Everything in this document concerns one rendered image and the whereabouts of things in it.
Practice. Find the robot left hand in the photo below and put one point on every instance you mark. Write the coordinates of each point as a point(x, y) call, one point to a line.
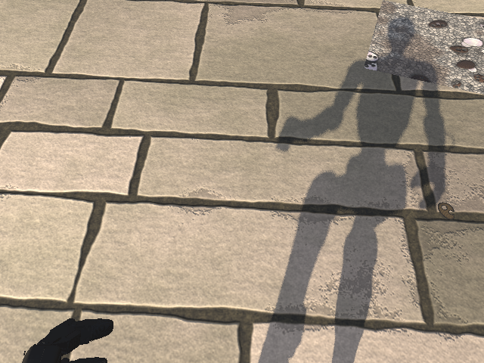
point(67, 336)

